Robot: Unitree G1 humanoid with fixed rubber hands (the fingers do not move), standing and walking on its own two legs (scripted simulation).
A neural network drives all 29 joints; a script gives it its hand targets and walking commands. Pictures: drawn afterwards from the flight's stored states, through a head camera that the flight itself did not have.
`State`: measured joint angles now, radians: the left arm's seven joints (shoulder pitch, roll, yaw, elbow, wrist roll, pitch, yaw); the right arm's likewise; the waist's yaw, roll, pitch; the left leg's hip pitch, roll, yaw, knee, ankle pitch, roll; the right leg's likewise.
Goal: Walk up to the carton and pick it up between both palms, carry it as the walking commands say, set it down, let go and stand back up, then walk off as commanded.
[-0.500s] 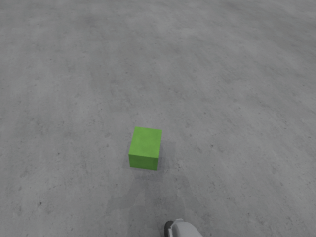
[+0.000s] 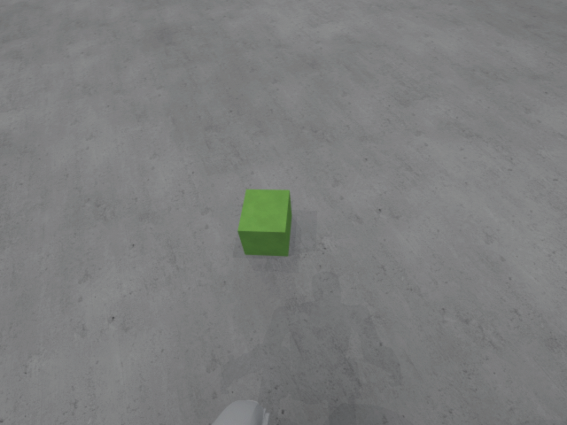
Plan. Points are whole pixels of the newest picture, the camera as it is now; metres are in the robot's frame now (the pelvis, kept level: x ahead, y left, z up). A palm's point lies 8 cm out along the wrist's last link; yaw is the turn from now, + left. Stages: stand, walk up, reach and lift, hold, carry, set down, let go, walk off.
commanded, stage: walk off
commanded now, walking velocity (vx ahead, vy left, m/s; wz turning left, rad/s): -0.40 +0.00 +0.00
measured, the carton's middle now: (267, 222) +0.95 +0.10 -0.69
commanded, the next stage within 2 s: none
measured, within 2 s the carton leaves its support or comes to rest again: neither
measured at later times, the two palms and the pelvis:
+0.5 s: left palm out of the picture -0.19 +0.31 -0.15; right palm out of the picture -0.13 -0.25 -0.10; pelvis -0.22 +0.03 +0.00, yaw +0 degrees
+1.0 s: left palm out of the picture -0.32 +0.26 -0.09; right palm out of the picture -0.41 -0.29 -0.15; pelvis -0.43 -0.01 +0.00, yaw +0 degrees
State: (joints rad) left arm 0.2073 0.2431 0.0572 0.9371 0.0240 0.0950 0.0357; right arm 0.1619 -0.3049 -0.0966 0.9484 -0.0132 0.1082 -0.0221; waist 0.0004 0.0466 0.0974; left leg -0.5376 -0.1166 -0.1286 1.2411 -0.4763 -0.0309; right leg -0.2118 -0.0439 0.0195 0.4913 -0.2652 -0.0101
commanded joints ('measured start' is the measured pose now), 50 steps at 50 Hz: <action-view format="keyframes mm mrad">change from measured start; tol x32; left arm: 1 -104 154 21 -101 -10 -16 9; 50 12 164 17 -73 -15 -29 27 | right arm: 1 37 -85 -25 -29 -9 -14 -2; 50 44 -52 -18 -66 8 -11 -11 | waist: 1 -1 -226 -79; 13 15 -269 -164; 17 -67 301 -39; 35 -17 192 -154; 39 95 -433 -36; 50 59 -252 -93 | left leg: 1 29 -9 -4 191 17 -39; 15 462 133 110 -969 217 39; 17 148 606 -264 -1081 298 218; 36 388 374 -87 -937 534 123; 39 29 44 105 -343 -190 -19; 44 62 -7 -16 218 29 -10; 50 9 18 23 -113 -27 -80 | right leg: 1 -4 -197 102 -135 467 -122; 15 -53 -157 184 -160 138 -40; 17 -294 133 -6 400 -388 58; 23 -287 166 97 994 -159 71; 38 186 -213 242 -301 -45 -12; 41 -323 -284 164 -239 275 -134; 50 198 -221 190 -153 359 -145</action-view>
